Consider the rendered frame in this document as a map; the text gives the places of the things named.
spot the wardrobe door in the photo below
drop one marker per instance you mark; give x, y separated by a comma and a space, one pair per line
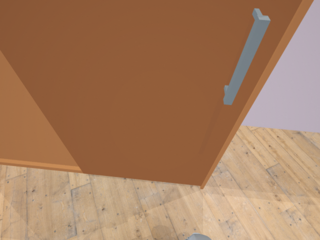
134, 88
25, 133

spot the handle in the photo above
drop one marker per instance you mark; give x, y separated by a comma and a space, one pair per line
254, 39

